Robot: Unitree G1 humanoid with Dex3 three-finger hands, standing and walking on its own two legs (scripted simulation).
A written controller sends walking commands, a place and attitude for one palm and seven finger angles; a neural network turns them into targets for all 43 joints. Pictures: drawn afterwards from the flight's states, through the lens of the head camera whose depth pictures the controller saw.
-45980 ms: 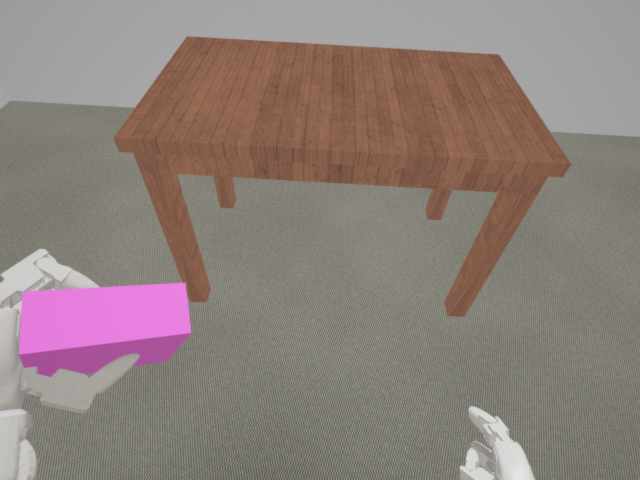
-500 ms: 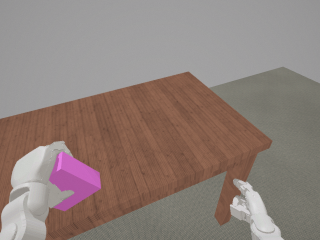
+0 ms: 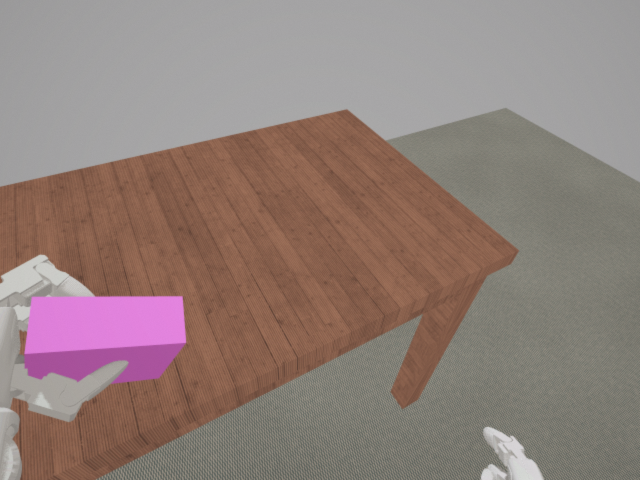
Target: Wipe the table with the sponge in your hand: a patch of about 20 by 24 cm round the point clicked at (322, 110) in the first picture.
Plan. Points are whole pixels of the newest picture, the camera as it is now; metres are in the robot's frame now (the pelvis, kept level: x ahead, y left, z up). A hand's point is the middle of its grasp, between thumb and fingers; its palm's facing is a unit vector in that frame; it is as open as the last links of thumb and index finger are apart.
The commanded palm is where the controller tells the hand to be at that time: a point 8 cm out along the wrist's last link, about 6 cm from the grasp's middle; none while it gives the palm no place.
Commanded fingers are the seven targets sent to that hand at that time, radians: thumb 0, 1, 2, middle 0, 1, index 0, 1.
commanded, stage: step back with the hand held close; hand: left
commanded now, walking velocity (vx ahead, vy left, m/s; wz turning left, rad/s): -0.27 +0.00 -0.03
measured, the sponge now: (128, 342) +0.22 +0.22 +0.12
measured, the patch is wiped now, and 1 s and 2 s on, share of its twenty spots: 1.00 1.00 1.00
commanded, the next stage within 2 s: stop stepping back and stand still in 0.84 s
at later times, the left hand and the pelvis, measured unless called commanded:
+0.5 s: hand (39, 398) +0.15 +0.25 +0.15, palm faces +0.36 -0.88 -0.30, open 9.3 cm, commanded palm +0.09 +0.30 +0.19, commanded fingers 0.00 0.10 1.30 -1.20 -1.60 -1.20 -1.60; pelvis -0.05 +0.01 -0.02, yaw +4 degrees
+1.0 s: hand out of the picture +0.01 +0.24 +0.17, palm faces +0.29 -0.89 -0.34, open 9.3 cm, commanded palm -0.03 +0.29 +0.19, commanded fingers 0.00 0.10 1.30 -1.20 -1.60 -1.20 -1.60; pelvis -0.19 +0.01 +0.00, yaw -1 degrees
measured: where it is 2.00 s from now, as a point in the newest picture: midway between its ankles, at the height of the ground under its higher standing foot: outside the picture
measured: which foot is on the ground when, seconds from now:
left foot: down 0.00-0.86, up 0.88-1.00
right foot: down 0.00-0.50, up 0.52-0.78, down 0.80-1.00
